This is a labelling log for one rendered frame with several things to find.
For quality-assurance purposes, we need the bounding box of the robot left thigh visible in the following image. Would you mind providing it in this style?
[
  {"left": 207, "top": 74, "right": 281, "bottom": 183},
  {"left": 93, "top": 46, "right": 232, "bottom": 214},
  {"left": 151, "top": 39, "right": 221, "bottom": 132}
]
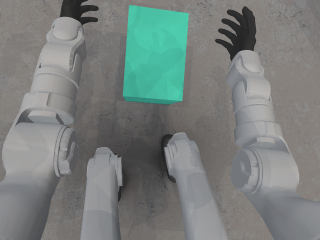
[{"left": 80, "top": 153, "right": 123, "bottom": 240}]

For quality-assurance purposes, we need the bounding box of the robot left hand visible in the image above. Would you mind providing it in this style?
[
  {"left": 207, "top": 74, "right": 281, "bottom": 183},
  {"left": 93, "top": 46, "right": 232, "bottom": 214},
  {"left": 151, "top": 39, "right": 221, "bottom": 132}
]
[{"left": 60, "top": 0, "right": 99, "bottom": 25}]

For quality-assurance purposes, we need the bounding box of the carton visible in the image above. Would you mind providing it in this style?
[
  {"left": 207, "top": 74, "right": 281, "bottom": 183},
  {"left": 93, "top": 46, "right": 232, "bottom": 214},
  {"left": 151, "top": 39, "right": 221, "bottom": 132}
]
[{"left": 123, "top": 5, "right": 189, "bottom": 105}]

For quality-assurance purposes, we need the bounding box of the robot right upper arm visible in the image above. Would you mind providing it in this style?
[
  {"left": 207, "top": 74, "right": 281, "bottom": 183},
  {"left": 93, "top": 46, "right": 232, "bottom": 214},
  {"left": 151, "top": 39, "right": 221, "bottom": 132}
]
[{"left": 229, "top": 147, "right": 320, "bottom": 240}]

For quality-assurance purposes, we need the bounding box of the left robot forearm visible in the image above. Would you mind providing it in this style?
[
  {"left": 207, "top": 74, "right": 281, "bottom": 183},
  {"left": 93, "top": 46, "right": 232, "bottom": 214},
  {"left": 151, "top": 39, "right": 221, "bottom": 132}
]
[{"left": 2, "top": 16, "right": 87, "bottom": 171}]

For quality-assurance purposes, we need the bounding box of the robot left foot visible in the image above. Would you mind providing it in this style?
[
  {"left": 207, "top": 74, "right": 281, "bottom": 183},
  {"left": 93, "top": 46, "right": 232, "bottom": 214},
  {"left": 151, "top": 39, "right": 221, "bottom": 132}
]
[{"left": 114, "top": 153, "right": 121, "bottom": 202}]

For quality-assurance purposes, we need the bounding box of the right robot forearm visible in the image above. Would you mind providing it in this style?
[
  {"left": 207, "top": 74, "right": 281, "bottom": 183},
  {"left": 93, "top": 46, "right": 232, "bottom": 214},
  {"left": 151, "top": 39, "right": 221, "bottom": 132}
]
[{"left": 226, "top": 50, "right": 300, "bottom": 182}]

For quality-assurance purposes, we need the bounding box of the robot right hand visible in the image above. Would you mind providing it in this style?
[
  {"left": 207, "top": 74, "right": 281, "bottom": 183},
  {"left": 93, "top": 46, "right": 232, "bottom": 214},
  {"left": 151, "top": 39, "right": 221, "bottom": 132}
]
[{"left": 215, "top": 6, "right": 257, "bottom": 61}]

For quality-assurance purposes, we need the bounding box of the robot left upper arm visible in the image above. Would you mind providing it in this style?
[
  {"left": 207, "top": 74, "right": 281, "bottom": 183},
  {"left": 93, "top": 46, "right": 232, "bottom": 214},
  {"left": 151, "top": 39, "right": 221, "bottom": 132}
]
[{"left": 0, "top": 122, "right": 79, "bottom": 240}]

